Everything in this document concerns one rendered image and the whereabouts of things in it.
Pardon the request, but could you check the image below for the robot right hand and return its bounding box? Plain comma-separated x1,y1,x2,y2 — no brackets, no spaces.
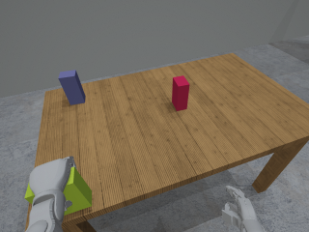
221,186,258,229

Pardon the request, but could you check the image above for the robot left hand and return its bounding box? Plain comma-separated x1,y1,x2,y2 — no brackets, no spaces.
29,156,77,211

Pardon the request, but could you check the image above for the left robot forearm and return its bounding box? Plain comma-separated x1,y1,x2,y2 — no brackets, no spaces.
25,189,65,232

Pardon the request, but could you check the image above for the sponge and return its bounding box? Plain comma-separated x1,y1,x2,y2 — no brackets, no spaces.
24,167,92,216

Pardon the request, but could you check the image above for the right robot forearm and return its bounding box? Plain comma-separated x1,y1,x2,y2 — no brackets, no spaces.
240,218,266,232

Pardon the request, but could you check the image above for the table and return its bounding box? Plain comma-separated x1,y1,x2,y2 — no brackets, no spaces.
25,53,309,232

